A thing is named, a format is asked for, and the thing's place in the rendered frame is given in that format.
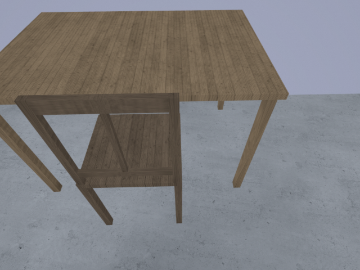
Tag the table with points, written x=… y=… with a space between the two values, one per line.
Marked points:
x=204 y=55

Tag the chair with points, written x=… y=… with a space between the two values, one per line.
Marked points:
x=125 y=150

